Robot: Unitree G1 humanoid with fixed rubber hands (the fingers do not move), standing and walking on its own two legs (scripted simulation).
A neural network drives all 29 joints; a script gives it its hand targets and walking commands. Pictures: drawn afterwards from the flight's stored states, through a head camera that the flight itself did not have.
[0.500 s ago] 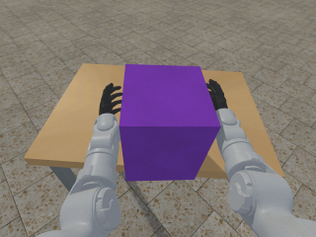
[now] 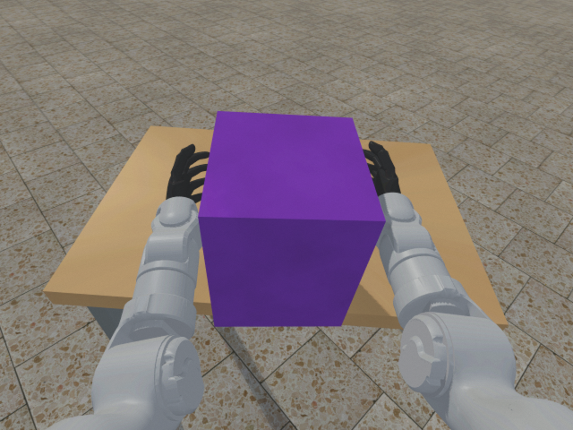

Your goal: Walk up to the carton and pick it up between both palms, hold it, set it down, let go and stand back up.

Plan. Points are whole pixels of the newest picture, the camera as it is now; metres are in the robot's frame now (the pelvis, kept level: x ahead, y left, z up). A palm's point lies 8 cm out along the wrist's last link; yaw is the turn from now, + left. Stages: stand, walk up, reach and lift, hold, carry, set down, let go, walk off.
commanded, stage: reach and lift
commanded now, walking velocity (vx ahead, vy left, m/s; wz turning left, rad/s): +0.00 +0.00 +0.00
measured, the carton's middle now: (282, 224) +0.40 +0.05 +0.09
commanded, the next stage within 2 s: hold in 1.90 s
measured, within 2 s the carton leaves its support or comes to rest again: neither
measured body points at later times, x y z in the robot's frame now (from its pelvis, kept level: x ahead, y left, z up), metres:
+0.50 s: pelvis -0.01 +0.01 +0.00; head -0.06 +0.04 +0.45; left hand +0.39 +0.20 +0.18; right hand +0.41 -0.09 +0.19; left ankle +0.03 +0.16 -0.74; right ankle +0.03 -0.07 -0.74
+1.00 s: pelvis -0.01 +0.01 +0.00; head -0.06 +0.04 +0.45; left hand +0.40 +0.19 +0.20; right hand +0.40 -0.10 +0.21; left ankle +0.03 +0.16 -0.74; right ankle +0.03 -0.07 -0.74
